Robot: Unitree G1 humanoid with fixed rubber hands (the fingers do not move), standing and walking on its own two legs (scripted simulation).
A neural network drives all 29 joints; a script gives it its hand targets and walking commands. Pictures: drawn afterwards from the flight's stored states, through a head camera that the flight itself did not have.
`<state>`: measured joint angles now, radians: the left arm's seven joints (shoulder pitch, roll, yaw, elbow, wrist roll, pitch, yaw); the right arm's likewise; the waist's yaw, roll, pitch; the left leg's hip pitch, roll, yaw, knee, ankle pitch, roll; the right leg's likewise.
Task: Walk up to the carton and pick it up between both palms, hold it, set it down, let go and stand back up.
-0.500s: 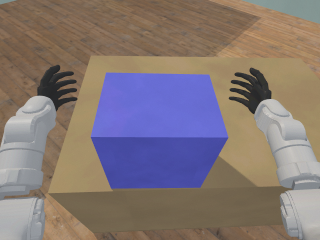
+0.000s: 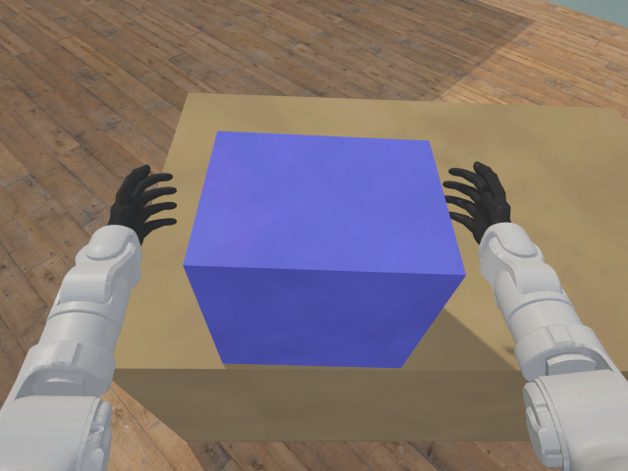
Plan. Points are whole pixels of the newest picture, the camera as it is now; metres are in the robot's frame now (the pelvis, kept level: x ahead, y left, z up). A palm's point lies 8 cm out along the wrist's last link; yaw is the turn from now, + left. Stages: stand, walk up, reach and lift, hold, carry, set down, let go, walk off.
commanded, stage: reach and lift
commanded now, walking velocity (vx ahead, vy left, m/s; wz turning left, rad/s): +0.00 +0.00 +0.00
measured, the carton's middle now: (317, 260) +0.40 -0.01 +0.00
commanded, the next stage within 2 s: none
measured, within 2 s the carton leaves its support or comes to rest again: neither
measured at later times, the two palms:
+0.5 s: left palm (151, 255) +0.40 +0.23 +0.02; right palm (475, 251) +0.41 -0.23 +0.03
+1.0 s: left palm (184, 259) +0.40 +0.18 +0.01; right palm (448, 259) +0.40 -0.20 +0.01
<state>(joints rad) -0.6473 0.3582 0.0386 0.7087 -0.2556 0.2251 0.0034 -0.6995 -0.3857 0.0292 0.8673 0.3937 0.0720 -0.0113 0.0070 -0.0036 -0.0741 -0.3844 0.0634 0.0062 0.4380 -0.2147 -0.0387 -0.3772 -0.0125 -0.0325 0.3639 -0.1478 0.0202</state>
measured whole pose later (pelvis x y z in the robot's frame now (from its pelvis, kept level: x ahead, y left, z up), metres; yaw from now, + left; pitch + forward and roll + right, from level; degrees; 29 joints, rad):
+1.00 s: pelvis -0.03 +0.00 -0.04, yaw -1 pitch +22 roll -1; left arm -0.88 0.21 -0.10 1.33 -0.33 -0.31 0.06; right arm -0.87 -0.27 0.14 1.29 0.42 -0.27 -0.04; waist 0.02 0.01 -0.25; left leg -0.83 0.07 0.00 0.75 -0.30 -0.04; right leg -0.84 -0.01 -0.02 0.69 -0.24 0.02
